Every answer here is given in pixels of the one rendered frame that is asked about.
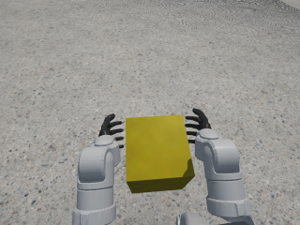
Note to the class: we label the robot right forearm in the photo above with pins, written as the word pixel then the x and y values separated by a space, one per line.
pixel 222 169

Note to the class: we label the carton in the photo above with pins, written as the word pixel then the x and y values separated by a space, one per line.
pixel 157 154

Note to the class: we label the robot left forearm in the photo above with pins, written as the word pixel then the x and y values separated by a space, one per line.
pixel 95 180

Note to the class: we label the robot right thigh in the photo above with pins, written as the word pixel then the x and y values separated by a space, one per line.
pixel 189 218

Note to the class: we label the robot left hand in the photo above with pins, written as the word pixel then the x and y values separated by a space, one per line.
pixel 106 128

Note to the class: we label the robot right hand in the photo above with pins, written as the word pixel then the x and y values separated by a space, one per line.
pixel 202 120

